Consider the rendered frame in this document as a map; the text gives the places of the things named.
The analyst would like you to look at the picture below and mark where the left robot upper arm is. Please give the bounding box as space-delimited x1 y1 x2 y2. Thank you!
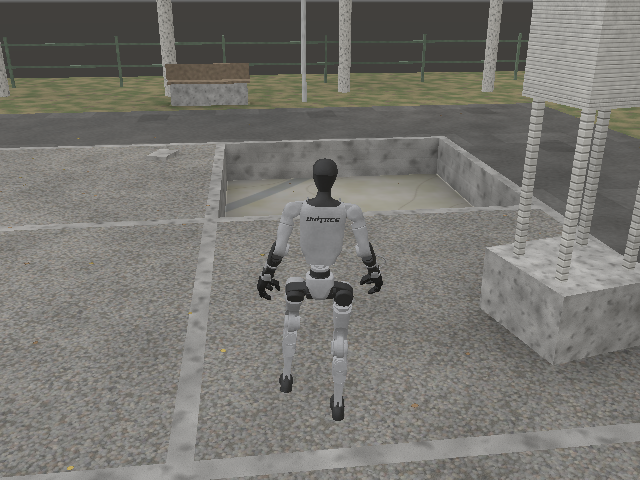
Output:
273 201 303 257

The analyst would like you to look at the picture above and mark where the robot right hand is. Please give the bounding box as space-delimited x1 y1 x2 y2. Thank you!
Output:
360 274 383 294

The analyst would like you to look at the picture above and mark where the right robot forearm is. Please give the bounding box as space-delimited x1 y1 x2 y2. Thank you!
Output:
362 242 381 278

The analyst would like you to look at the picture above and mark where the robot left hand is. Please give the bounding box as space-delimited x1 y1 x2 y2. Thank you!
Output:
257 276 280 300

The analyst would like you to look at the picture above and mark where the right robot upper arm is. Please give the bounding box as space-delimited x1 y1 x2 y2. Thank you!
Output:
344 203 372 258

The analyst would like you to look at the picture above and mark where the robot torso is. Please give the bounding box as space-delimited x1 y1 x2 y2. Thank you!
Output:
299 197 346 300

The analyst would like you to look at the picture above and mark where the left robot foot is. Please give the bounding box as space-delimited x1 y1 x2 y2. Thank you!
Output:
279 373 293 393

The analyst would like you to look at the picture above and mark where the left robot forearm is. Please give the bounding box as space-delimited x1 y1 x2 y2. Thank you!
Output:
260 241 283 281

